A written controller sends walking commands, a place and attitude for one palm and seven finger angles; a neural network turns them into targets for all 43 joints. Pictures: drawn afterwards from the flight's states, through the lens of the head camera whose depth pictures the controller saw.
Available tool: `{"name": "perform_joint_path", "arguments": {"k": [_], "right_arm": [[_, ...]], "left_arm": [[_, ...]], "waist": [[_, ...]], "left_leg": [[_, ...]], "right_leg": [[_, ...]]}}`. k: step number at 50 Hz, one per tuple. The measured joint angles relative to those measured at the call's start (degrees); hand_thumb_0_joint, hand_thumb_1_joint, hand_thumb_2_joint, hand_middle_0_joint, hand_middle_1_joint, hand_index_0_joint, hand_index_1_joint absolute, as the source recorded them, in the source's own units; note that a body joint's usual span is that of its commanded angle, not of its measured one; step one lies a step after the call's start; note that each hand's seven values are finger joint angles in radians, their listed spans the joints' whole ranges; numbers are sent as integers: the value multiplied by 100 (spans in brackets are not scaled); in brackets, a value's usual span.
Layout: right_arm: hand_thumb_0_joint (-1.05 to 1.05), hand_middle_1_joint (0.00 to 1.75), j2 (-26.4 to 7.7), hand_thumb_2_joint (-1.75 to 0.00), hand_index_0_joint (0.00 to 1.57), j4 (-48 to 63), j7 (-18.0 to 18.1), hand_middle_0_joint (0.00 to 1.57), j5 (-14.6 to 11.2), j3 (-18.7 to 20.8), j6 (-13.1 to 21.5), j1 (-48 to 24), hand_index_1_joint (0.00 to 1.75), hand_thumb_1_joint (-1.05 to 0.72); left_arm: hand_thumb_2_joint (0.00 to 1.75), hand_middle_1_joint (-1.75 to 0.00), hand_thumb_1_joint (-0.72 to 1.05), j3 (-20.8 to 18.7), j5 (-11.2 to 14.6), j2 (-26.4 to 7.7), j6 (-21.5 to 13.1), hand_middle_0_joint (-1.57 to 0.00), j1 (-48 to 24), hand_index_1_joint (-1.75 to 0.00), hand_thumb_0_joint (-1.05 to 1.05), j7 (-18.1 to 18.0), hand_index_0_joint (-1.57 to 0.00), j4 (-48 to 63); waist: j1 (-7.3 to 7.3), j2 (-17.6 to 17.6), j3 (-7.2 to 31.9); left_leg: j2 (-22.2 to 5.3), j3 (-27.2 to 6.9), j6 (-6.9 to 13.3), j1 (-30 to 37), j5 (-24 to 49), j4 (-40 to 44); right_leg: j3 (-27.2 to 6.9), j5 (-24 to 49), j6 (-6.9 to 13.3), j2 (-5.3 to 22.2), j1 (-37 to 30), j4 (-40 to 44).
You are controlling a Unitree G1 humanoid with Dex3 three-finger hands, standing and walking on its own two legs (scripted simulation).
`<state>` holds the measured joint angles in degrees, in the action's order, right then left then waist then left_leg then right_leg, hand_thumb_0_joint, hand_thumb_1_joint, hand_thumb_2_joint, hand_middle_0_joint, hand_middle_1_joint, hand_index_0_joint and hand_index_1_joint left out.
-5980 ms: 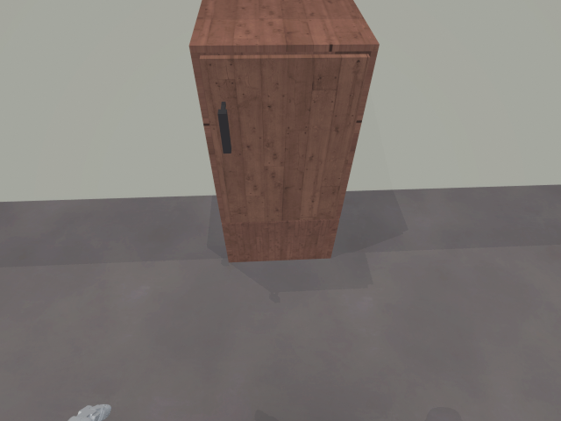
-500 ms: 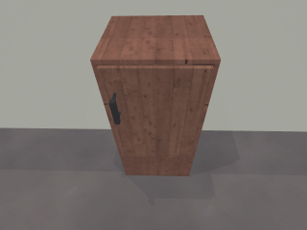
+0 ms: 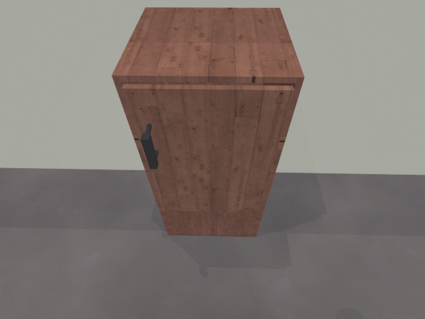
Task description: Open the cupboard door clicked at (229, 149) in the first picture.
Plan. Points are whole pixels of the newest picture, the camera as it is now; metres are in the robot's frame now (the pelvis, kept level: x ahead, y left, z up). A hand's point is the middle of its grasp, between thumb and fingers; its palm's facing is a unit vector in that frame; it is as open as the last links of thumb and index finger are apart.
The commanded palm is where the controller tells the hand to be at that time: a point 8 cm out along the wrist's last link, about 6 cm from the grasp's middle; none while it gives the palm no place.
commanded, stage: look again from close up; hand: left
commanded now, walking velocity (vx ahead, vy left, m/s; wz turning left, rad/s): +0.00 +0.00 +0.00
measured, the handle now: (151, 146) +0.54 +0.20 -0.05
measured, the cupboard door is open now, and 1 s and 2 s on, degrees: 0 0 0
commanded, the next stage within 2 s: raise the hand with hooked fingers in 0.06 s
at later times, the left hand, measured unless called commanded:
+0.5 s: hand (120, 309) +0.15 +0.18 -0.04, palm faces +0.00 -1.00 -0.03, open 8.2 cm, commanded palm +0.11 +0.24 -0.06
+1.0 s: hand (90, 299) +0.16 +0.24 -0.05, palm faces +0.03 -1.00 -0.05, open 11.1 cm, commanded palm +0.13 +0.29 -0.05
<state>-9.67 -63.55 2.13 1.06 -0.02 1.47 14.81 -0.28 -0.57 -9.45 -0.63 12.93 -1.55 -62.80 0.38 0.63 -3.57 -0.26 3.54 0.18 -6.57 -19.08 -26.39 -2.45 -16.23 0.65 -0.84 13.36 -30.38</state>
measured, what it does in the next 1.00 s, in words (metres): lowers itself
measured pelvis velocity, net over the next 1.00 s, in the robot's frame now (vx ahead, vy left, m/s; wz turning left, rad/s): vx -0.07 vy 0.00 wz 0.07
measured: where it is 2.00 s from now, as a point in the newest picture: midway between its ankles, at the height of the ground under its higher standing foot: outside the picture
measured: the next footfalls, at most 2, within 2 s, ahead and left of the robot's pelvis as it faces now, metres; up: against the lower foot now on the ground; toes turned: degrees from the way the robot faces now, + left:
none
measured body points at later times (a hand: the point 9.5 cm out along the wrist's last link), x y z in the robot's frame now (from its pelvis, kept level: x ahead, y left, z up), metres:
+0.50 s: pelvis -0.05 -0.02 -0.08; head -0.01 -0.01 +0.37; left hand +0.14 +0.23 -0.04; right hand +0.20 -0.27 -0.10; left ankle -0.05 +0.11 -0.74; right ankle +0.00 -0.11 -0.74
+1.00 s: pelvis -0.07 +0.00 -0.10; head +0.00 +0.02 +0.35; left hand +0.15 +0.29 -0.05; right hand +0.09 -0.22 -0.19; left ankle -0.05 +0.11 -0.74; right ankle +0.00 -0.11 -0.74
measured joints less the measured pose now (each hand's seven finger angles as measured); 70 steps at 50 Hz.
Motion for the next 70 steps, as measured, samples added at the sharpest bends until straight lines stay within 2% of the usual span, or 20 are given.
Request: {"name": "perform_joint_path", "arguments": {"k": [9, 10, 11, 12, 14, 17, 19, 22, 24, 25, 27, 30, 34, 39, 44, 49, 54, 58, 70], "right_arm": [[1, 30, -35, -90, 20, 30, -22, 20, -15, 27, -24, -122, 30, -91], [1, 30, -49, -90, 20, 262, -14, 20, -89, 17, 29, -34, 30, -91], [1, 30, -56, -90, 20, 526, 58, 20, -112, 26, 268, 119, 30, -91], [1, 30, -64, -90, 20, 743, 133, 20, -141, 53, 544, 244, 30, -91], [1, 30, -127, -90, 20, 1144, 178, 20, -181, 137, 971, 324, 30, -91], [1, 30, -263, -90, 20, 1757, 90, 20, -115, 255, 1280, 119, 30, -91], [1, 30, -365, -90, 20, 2191, -25, 20, -84, 321, 1391, -108, 30, -91], [1, 30, -550, -90, 20, 2825, -171, 20, -79, 415, 1511, -465, 30, -91], [1, 30, -684, -90, 20, 3229, -194, 20, -137, 463, 1499, -630, 30, -91], [1, 30, -740, -90, 20, 3410, -175, 20, -180, 477, 1469, -681, 30, -91], [1, 30, -820, -90, 20, 3719, -101, 20, -238, 471, 1416, -737, 30, -91], [1, 30, -802, -90, 20, 3941, 0, 20, -252, 389, 1366, -754, 30, -91], [1, 30, -591, -90, 20, 3812, 74, 20, -198, 115, 1299, -657, 30, -91], [1, 30, -262, -90, 20, 3363, 70, 20, -206, -210, 1180, -422, 30, -91], [2, 30, -120, -90, 21, 3160, 52, 21, -228, -284, 1076, -67, 30, -90], [2, 30, -283, -90, 21, 3143, 68, 21, -217, -181, 1127, 223, 30, -90], [2, 30, -557, -90, 20, 3157, 102, 21, -221, -45, 1199, 265, 30, -90], [2, 30, -683, -90, 20, 3224, 125, 20, -231, 16, 1215, 147, 30, -90], [1, 30, -565, -90, 20, 3509, 71, 20, -219, -160, 1166, -178, 30, -91]], "left_arm": [[90, -30, 91, -9, -7, -23, -55, -20, -81, -30, 0, -29, -20, 47], [90, -30, 90, -136, 209, -1, 267, -20, 189, -30, 0, -31, -20, 926], [90, -30, 90, -252, 330, 18, 288, -20, 515, -31, 1, -61, -20, 1974], [89, -31, 90, -283, 472, 27, 151, -20, 785, -31, 1, -151, -21, 2885], [89, -32, 88, -374, 723, 85, -198, -20, 943, -32, 1, -196, -21, 4108], [87, -34, 85, -696, 1025, 132, -1190, -20, 669, -34, 1, 252, -21, 4802], [86, -36, 82, -857, 1218, 95, -1987, -20, 505, -36, 1, 785, -21, 4910], [84, -39, 76, -946, 1421, -39, -3131, -20, 420, -39, 0, 1771, -21, 4886], [82, -42, 72, -955, 1572, -153, -3399, -21, 425, -42, 0, 2346, -21, 4847], [81, -43, 70, -954, 1663, -190, -3350, -21, 445, -44, 0, 2541, -22, 4835], [79, -46, 65, -977, 1804, -235, -3066, -21, 527, -46, 0, 2713, -22, 4898], [76, -51, 58, -1061, 1831, -281, -2674, -22, 679, -51, 1, 2564, -23, 5191], [72, -56, 49, -1125, 1699, -429, -2482, -23, 692, -57, 1, 2285, -23, 5803], [67, -64, 37, -1213, 1721, -660, -2161, -23, 221, -64, 1, 2421, -24, 5935], [62, -71, 25, -1416, 1855, -784, -1680, -24, 23, -72, 1, 2497, -25, 5701], [57, -79, 14, -1607, 1944, -799, -1796, -25, 91, -79, 0, 2423, -26, 5538], [52, -86, 2, -1678, 1973, -822, -2046, -26, 59, -87, 0, 2477, -26, 5417], [48, -92, -7, -1710, 1979, -875, -2067, -26, -4, -93, 0, 2568, -27, 5358], [36, -110, -35, -1895, 1988, -1109, -1870, -28, -335, -111, -1, 2741, -29, 5259]], "waist": [[7, 8, 26], [7, -2, 46], [-34, -35, 96], [-42, -68, 183], [55, -51, 351], [123, -63, 678], [93, -129, 878], [22, -235, 1088], [-64, -305, 1166], [-108, -328, 1193], [-198, -344, 1204], [-283, -304, 1146], [-313, -202, 1048], [-199, -23, 1020], [4, 85, 1060], [103, 82, 1112], [110, 25, 1125], [102, -32, 1110], [3, -50, 1097]], "left_leg": [[-88, -31, -53, -72, -3, -84], [-97, -43, -45, -146, -25, -152], [-76, -51, -44, -164, -41, -115], [-33, -78, -51, -212, -27, -104], [43, -238, -52, -472, -20, -290], [82, -357, -57, -1290, -194, -979], [80, -328, -79, -1937, -398, -1586], [70, -296, -103, -2941, -693, -2612], [75, -291, -106, -3522, -965, -3283], [80, -303, -108, -3769, -1103, -3571], [74, -359, -114, -4161, -1202, -4021], [34, -501, -139, -4535, -1441, -4520], [-17, -708, -162, -4773, -1522, -4821], [-39, -816, -143, -4896, -1455, -4824], [-25, -679, -57, -4822, -1316, -4553], [8, -535, 30, -4755, -1232, -4349], [56, -493, 99, -4772, -1245, -4346], [71, -498, 132, -4761, -1273, -4367], [70, -593, 149, -4603, -1301, -4280]], "right_leg": [[58, 35, 40, -71, -25, 87], [73, 44, 40, -77, 31, 63], [79, 24, 47, -58, 100, -3], [102, -16, 49, -12, 169, -78], [255, -99, 35, 85, 339, -233], [376, -255, 39, 143, 1061, -794], [350, -425, 64, 146, 1722, -1387], [319, -696, 95, 141, 2735, -2381], [308, -879, 111, 146, 3322, -3025], [318, -1028, 117, 154, 3560, -3299], [372, -1207, 140, 150, 3917, -3706], [515, -1319, 164, 122, 4198, -4049], [721, -1338, 190, 78, 4300, -4151], [825, -1217, 162, 53, 4322, -3998], [691, -1052, 79, 61, 4279, -3734], [548, -957, -7, 89, 4253, -3560], [504, -966, -70, 133, 4261, -3548], [508, -980, -100, 147, 4226, -3534], [599, -976, -127, 141, 3981, -3328]]}}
